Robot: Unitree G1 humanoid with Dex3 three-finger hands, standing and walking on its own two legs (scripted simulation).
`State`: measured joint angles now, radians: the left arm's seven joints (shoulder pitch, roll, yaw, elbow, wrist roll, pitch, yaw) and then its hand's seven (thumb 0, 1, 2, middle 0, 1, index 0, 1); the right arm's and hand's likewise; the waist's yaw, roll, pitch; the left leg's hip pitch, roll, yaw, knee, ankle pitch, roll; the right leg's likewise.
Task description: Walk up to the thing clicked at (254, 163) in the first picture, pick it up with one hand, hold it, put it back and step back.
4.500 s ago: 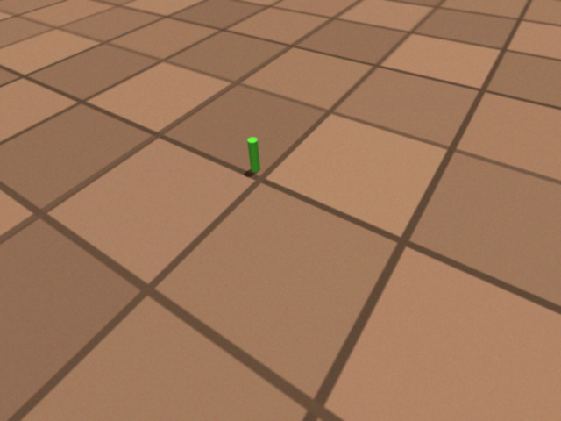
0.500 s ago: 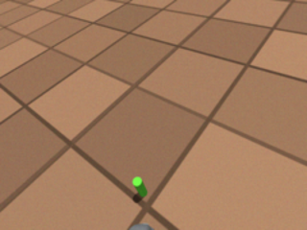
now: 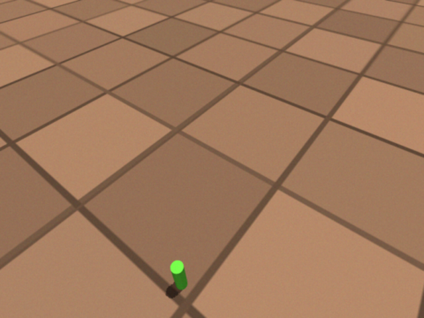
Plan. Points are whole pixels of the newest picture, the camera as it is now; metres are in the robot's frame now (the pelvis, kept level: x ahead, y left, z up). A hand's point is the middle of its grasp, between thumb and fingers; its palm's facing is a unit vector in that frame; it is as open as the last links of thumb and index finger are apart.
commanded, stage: walk up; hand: left
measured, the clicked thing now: (179, 275) +0.43 +0.19 -0.66
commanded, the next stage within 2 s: stand in 1.14 s
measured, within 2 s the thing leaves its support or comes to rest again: neither
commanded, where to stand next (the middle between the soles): +0.06 -0.01 m, yaw -3 degrees
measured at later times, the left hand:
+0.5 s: hand out of the picture +0.12 +0.25 -0.14, palm faces -0.03 -0.94 -0.34, open 7.4 cm
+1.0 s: hand out of the picture +0.09 +0.26 -0.14, palm faces -0.03 -0.94 -0.35, open 7.4 cm
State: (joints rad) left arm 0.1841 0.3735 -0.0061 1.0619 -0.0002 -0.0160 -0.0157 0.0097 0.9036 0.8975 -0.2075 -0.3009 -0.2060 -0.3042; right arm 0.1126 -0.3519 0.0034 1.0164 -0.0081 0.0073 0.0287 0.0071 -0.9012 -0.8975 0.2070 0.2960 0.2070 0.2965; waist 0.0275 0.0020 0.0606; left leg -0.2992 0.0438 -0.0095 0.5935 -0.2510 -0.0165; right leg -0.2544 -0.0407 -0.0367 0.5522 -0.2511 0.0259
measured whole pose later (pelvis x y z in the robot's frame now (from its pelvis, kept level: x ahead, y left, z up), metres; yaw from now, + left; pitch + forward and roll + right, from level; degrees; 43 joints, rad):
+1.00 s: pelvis +0.02 +0.01 +0.02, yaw -1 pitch -2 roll +0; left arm 0.09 0.35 0.00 1.17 0.01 -0.01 -0.01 0.01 0.90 0.90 -0.21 -0.30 -0.20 -0.30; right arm 0.08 -0.35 -0.01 1.16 -0.01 0.00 0.02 0.01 -0.90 -0.90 0.21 0.30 0.21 0.30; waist 0.00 0.01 0.06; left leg -0.16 0.02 0.02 0.35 -0.16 -0.01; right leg -0.14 -0.06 -0.02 0.35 -0.17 0.05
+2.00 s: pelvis +0.04 -0.01 +0.02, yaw -1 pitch -2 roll +0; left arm 0.10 0.35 0.00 1.13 0.01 -0.01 -0.01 0.01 0.90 0.90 -0.21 -0.30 -0.21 -0.30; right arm 0.09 -0.35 0.00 1.14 -0.01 0.00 0.01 0.01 -0.90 -0.90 0.21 0.30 0.21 0.30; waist 0.00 0.01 0.05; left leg -0.12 0.04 0.01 0.33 -0.17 -0.03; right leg -0.10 -0.04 -0.03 0.32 -0.19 0.03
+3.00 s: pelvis +0.04 +0.00 +0.02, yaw +0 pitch -2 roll +0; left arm 0.13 0.35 0.00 1.12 0.02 -0.01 -0.01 0.01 0.90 0.90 -0.21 -0.30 -0.20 -0.30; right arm 0.11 -0.35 -0.01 1.14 -0.01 0.00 0.02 0.01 -0.90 -0.90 0.21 0.30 0.21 0.30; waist 0.00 0.00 0.05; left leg -0.13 0.03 0.01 0.34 -0.17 -0.02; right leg -0.10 -0.05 -0.03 0.32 -0.18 0.04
